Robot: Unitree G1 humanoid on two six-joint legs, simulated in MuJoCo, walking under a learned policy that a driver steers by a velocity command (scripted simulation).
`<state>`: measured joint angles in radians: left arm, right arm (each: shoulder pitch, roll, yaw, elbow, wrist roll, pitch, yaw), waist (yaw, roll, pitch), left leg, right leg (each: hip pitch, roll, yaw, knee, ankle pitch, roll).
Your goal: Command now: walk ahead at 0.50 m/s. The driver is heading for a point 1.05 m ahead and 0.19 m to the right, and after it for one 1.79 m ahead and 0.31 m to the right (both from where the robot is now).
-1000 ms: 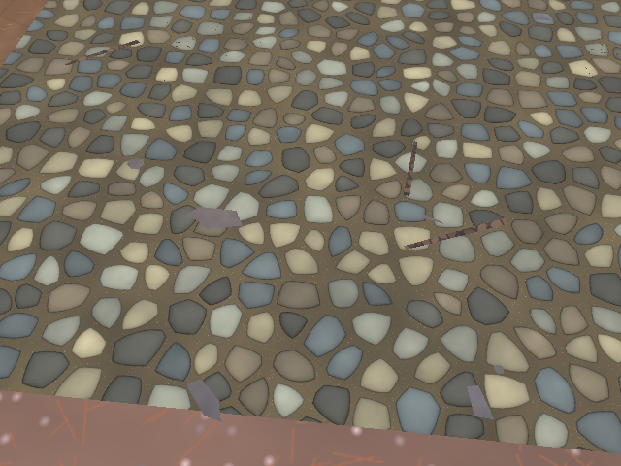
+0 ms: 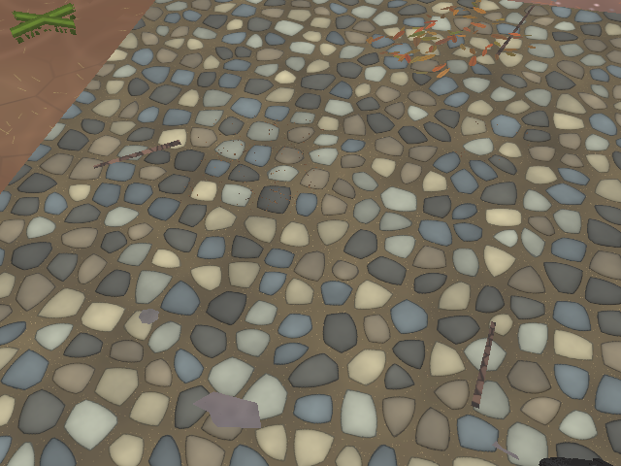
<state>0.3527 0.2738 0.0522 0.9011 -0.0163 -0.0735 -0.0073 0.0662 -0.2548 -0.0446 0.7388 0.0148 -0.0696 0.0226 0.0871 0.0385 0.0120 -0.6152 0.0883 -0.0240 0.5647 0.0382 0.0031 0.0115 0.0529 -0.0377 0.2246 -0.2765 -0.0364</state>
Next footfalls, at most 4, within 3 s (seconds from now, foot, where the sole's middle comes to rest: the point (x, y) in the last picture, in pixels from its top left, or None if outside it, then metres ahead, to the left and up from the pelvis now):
0.10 left None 0.23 0.14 -0.78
0.64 right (416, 463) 0.50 -0.13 -0.78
1.14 left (372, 312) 0.85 -0.04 -0.78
1.64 right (499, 265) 1.02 -0.36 -0.78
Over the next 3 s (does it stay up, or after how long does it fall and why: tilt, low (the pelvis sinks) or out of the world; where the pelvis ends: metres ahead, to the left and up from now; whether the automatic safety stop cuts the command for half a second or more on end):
stays up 0.99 -0.22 0.00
